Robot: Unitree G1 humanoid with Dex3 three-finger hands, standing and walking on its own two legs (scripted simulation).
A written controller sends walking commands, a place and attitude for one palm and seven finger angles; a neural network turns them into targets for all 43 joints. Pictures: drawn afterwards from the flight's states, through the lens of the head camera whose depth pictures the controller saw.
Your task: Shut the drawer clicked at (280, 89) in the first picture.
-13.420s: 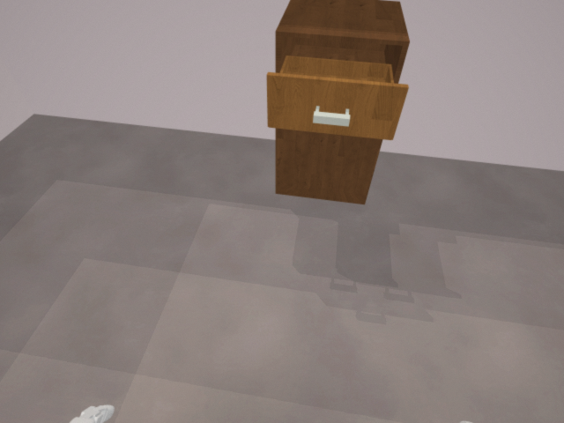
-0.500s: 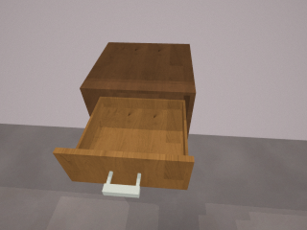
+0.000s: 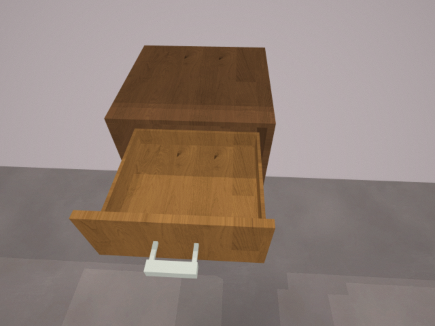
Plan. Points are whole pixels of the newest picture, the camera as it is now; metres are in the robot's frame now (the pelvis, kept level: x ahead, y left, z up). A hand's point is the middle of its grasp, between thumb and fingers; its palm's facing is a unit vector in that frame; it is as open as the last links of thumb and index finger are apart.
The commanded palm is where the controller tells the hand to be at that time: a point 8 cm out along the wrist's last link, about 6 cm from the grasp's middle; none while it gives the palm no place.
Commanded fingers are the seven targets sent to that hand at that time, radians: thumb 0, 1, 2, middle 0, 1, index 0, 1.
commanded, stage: look again from close up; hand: left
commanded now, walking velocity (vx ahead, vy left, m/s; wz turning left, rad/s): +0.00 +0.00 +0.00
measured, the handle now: (173, 258) +0.28 +0.11 -0.08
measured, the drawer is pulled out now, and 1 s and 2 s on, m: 0.30 0.30 0.30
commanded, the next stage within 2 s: shuffle to correct the standing spot in 0.32 s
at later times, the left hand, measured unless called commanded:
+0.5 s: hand out of the picture +0.06 +0.16 -0.17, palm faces +0.01 -0.97 -0.23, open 7.3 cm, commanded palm none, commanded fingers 0.00 0.90 0.90 -0.20 -0.30 -0.20 -0.30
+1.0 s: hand out of the picture +0.05 +0.12 -0.17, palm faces +0.00 -0.97 -0.26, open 7.4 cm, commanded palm none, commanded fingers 0.00 0.90 0.90 -0.20 -0.30 -0.20 -0.30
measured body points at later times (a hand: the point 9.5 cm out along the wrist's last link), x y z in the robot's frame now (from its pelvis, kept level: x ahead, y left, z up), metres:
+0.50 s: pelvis +0.03 -0.02 +0.00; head +0.04 -0.03 +0.45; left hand +0.06 +0.21 -0.15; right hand +0.04 -0.24 -0.16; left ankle -0.02 +0.09 -0.74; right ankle +0.03 -0.11 -0.74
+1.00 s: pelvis -0.01 -0.08 +0.00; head +0.01 -0.08 +0.44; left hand +0.05 +0.17 -0.15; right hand +0.00 -0.32 -0.16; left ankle -0.04 +0.08 -0.72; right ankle +0.03 -0.11 -0.74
